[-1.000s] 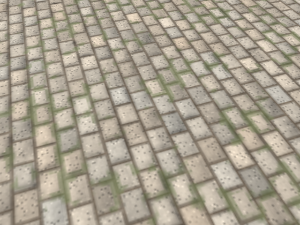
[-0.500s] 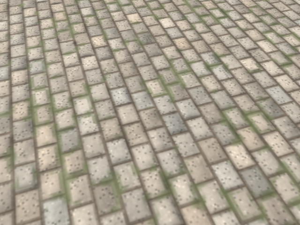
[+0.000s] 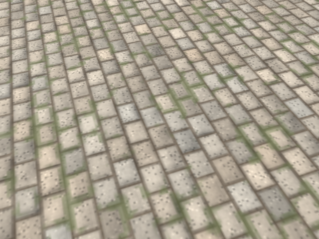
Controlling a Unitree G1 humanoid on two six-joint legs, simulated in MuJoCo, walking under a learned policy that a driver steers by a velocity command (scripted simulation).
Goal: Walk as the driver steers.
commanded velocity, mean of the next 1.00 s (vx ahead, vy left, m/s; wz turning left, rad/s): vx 0.45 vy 0.00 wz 0.00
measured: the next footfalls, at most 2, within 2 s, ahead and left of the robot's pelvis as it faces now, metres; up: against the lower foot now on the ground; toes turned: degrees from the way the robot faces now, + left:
left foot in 0.46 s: +0.39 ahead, +0.13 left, +0.00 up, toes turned +3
right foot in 1.00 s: +0.70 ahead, -0.10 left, +0.00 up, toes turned -2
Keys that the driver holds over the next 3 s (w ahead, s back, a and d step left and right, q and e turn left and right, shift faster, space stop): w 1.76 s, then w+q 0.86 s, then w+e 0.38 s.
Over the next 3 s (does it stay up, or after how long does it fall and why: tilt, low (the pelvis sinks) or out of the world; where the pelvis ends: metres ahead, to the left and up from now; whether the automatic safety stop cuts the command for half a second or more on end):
stays up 1.56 0.22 0.01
